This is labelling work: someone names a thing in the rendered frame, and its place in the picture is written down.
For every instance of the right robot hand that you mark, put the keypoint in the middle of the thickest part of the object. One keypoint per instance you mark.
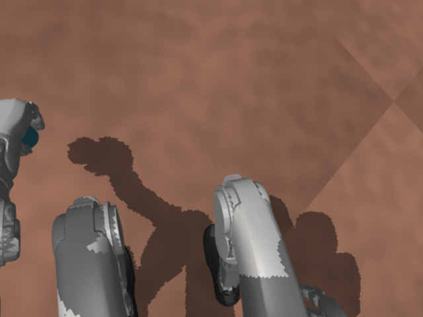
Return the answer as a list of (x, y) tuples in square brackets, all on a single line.
[(327, 305)]

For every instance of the tin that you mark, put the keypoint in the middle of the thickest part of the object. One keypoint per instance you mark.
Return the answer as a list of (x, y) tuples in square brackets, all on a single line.
[(30, 138)]

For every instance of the left robot arm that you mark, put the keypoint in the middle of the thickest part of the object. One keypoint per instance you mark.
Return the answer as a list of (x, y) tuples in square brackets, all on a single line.
[(9, 224)]

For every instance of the right robot foot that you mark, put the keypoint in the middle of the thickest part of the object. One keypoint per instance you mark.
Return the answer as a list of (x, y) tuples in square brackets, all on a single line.
[(226, 298)]

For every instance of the left robot foot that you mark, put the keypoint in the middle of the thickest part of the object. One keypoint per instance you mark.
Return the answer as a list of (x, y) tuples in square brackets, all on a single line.
[(130, 283)]

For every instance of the left robot hand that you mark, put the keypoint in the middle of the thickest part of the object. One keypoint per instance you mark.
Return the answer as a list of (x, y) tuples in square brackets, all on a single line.
[(15, 118)]

